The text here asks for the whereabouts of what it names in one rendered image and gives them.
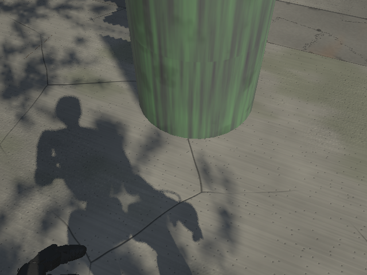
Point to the robot left hand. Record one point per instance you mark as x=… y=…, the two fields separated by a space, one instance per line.
x=51 y=257

